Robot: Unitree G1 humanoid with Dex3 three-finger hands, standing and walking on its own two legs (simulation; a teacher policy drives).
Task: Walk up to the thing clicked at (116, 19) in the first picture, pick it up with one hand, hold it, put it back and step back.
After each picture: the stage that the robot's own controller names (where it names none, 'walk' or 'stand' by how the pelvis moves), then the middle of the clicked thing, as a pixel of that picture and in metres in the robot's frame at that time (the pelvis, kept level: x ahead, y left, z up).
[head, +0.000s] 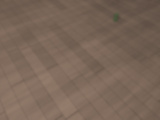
stand; (115, 17) +2.02 -0.44 -0.72
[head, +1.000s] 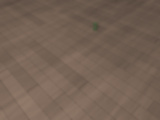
walk; (95, 26) +1.93 +0.00 -0.70
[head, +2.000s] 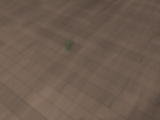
walk; (68, 45) +1.35 +0.27 -0.71
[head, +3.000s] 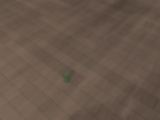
walk; (66, 77) +0.89 +0.22 -0.71
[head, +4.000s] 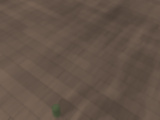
walk; (56, 110) +0.55 +0.19 -0.70
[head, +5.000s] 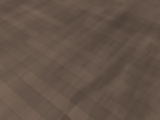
stand; out of the picture +0.42 +0.20 -0.72
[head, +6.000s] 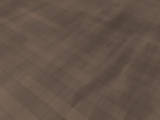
stand; out of the picture +0.41 +0.21 -0.72
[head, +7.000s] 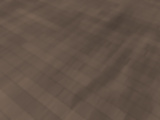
stand; out of the picture +0.39 +0.23 -0.73
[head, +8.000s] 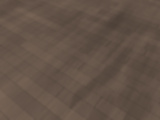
stand; out of the picture +0.38 +0.23 -0.73
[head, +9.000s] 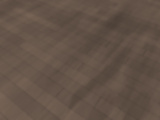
go down; out of the picture +0.38 +0.23 -0.73
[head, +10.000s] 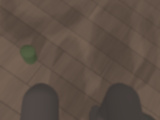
go down; (29, 55) +0.48 +0.22 -0.35
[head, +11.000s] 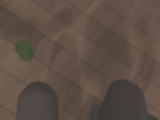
approach; (24, 51) +0.48 +0.23 -0.31
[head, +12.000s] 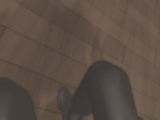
close in; out of the picture +0.47 +0.27 -0.23
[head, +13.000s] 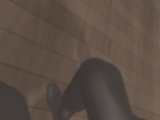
close; out of the picture +0.46 +0.29 -0.24
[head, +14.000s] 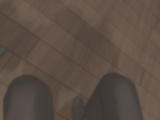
lift; out of the picture +0.41 +0.27 -0.16
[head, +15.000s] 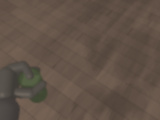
hold; (34, 86) +0.33 +0.18 +0.00
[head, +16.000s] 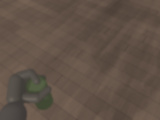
hold; (40, 93) +0.33 +0.16 -0.01
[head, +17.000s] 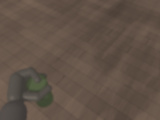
hold; (41, 91) +0.33 +0.17 -0.01
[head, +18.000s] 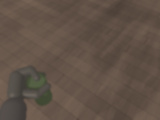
crouch; (40, 89) +0.34 +0.17 -0.02
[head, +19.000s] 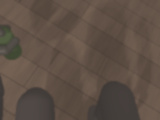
crouch; (7, 44) +0.47 +0.22 -0.11
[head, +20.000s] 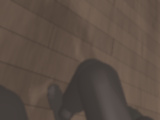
lower; out of the picture +0.45 +0.29 -0.24
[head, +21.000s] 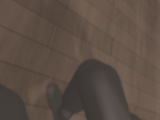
lower; out of the picture +0.45 +0.29 -0.24
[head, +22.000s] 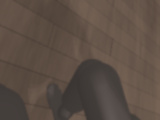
lower; out of the picture +0.45 +0.29 -0.24
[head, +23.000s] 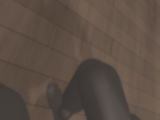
lower; out of the picture +0.45 +0.28 -0.24
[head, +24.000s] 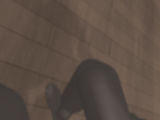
draw back; out of the picture +0.45 +0.29 -0.24
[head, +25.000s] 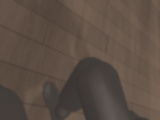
withdraw; out of the picture +0.44 +0.28 -0.24
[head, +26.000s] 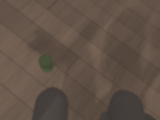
walk; (46, 64) +0.47 +0.20 -0.37
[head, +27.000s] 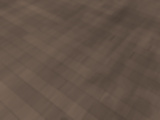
stand; out of the picture +0.39 +0.19 -0.66
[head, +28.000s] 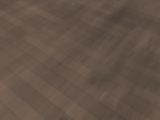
stand; out of the picture +0.39 +0.20 -0.67
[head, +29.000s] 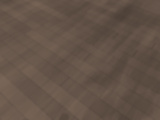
stand; out of the picture +0.40 +0.19 -0.67
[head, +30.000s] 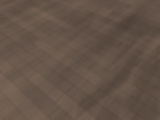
stand; out of the picture +0.40 +0.19 -0.72
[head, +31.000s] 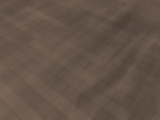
stand; out of the picture +0.38 +0.21 -0.73
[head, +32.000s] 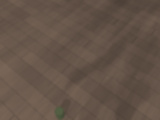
walk; (59, 113) +0.43 +0.17 -0.70
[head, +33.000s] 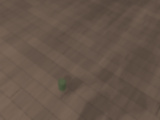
walk; (62, 85) +0.69 +0.15 -0.71
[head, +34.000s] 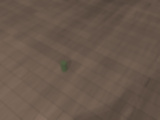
stand; (63, 66) +1.02 +0.28 -0.70
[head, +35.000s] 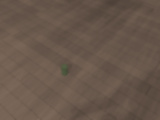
stand; (64, 70) +0.98 +0.21 -0.72
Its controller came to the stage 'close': yes
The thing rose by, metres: 0.70
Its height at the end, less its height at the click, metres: +0.00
